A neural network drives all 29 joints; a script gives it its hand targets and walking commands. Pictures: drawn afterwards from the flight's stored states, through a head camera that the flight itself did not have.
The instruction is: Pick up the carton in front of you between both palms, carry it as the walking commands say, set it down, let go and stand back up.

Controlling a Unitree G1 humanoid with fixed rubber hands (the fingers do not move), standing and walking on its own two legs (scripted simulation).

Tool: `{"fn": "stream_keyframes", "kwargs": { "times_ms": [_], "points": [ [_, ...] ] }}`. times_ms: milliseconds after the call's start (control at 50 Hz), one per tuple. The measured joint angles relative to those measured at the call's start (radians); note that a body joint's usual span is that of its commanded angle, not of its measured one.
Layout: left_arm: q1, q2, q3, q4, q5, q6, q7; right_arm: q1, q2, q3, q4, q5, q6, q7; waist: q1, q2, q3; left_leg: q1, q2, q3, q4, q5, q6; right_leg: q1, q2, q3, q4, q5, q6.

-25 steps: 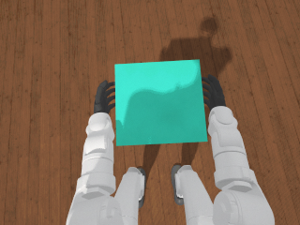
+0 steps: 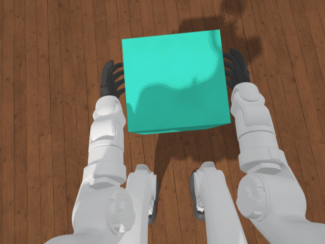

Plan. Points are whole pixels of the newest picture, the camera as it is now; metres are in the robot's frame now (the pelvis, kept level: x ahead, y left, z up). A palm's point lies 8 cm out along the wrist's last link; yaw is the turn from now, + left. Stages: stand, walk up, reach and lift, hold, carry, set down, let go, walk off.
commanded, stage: set down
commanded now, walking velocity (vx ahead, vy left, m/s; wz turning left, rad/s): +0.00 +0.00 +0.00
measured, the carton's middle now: (173, 93) +0.47 -0.01 -0.16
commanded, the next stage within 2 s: none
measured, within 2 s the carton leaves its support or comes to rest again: rests again in 1.20 s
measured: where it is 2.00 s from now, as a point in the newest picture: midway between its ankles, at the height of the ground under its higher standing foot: (174, 205)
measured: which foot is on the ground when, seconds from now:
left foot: down 0.00-1.00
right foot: down 0.00-1.00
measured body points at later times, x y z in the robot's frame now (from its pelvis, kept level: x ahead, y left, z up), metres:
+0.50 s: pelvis -0.03 -0.01 -0.12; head +0.31 -0.03 +0.17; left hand +0.50 +0.14 -0.25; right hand +0.53 -0.16 -0.25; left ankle +0.07 +0.11 -0.53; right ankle +0.08 -0.11 -0.53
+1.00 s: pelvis -0.02 -0.01 -0.19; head +0.34 -0.03 +0.06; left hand +0.52 +0.14 -0.35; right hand +0.56 -0.16 -0.36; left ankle +0.07 +0.12 -0.53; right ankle +0.08 -0.11 -0.53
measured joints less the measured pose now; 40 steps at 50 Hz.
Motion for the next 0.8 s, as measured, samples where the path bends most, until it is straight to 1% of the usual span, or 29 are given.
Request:
{"fn": "stream_keyframes", "kwargs": {
  "times_ms": [160,340,480,580,760,800],
  "points": [
    [-0.115,0.039,0.006,0.018,-0.034,0.019,0.02,-0.133,-0.055,0.023,0.04,0.028,0.023,-0.011,0.003,0.004,0.063,-0.154,-0.001,0.001,0.158,-0.024,-0.009,-0.157,0.003,-0.007,0.157,-0.021,-0.004],
    [-0.247,0.073,0.034,0.057,-0.034,0.038,0.028,-0.281,-0.111,0.03,0.101,0.029,0.046,-0.015,0.004,0.007,0.146,-0.28,-0.001,0.003,0.291,-0.04,-0.019,-0.288,0.006,-0.014,0.293,-0.032,-0.013],
    [-0.333,0.105,0.036,0.079,-0.05,0.039,0.038,-0.382,-0.158,0.064,0.141,0.046,0.049,-0.022,0.004,0.008,0.229,-0.359,-0.003,0.006,0.385,-0.054,-0.027,-0.373,0.007,-0.016,0.39,-0.043,-0.019],
    [-0.386,0.135,0.012,0.096,-0.088,0.032,0.057,-0.448,-0.2,0.111,0.172,0.081,0.041,-0.034,0.003,0.012,0.303,-0.401,-0.005,0.011,0.457,-0.07,-0.031,-0.42,0.006,-0.017,0.466,-0.057,-0.022],
    [-0.466,0.19,-0.055,0.144,-0.182,0.013,0.099,-0.557,-0.281,0.212,0.248,0.171,0.021,-0.053,-0.001,0.021,0.434,-0.45,-0.011,0.02,0.587,-0.107,-0.035,-0.474,0.002,-0.016,0.6,-0.093,-0.025],
    [-0.491,0.208,-0.081,0.175,-0.207,0.011,0.105,-0.57,-0.3,0.235,0.261,0.192,0.022,-0.058,0.003,0.026,0.452,-0.457,-0.014,0.023,0.611,-0.115,-0.034,-0.481,0.0,-0.016,0.626,-0.101,-0.025]
  ]
}}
